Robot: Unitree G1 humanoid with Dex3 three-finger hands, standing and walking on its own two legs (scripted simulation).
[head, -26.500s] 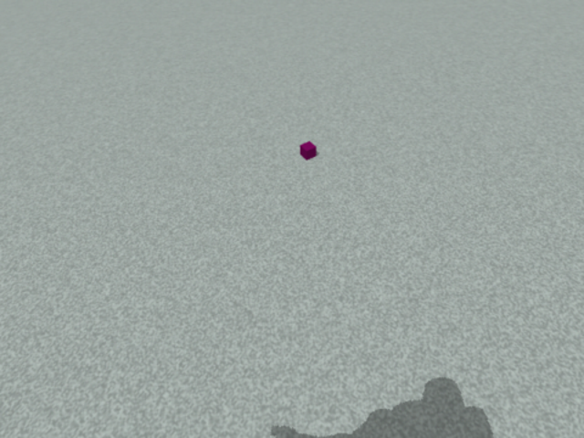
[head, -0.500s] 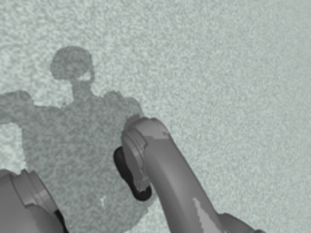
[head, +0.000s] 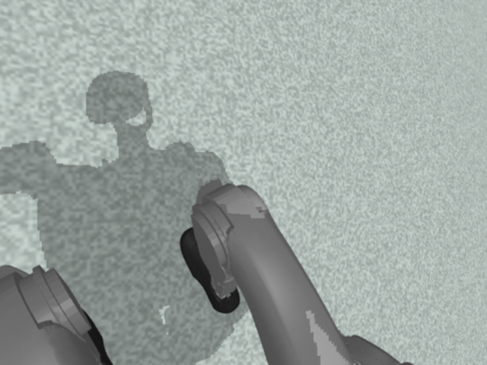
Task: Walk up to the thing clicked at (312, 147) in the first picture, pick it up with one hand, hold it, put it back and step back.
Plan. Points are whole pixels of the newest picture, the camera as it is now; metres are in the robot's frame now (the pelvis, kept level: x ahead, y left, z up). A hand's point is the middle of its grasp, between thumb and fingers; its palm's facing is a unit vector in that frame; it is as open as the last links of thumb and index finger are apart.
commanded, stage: settle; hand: left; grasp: from above
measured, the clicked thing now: out of the picture +0.43 +0.34 -0.29
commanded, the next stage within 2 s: lift in 0.62 s
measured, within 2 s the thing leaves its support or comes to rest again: leaves its support in 0.06 s
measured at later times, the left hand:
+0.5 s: hand out of the picture +0.42 +0.35 -0.17, palm faces -0.25 -0.32 -0.91, open 9.3 cm
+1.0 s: hand out of the picture +0.42 +0.34 -0.10, palm faces -0.20 -0.35 -0.92, open 9.2 cm
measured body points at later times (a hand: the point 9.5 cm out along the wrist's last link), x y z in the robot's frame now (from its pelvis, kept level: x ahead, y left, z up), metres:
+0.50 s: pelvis +0.01 +0.00 +0.01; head +0.24 +0.09 +0.38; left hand +0.43 +0.36 -0.12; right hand +0.05 -0.27 -0.06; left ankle +0.07 +0.13 -0.29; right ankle +0.13 -0.13 -0.29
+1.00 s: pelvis +0.02 -0.01 +0.04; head +0.24 +0.05 +0.43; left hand +0.43 +0.36 -0.05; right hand +0.09 -0.27 -0.08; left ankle +0.07 +0.13 -0.29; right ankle +0.13 -0.13 -0.29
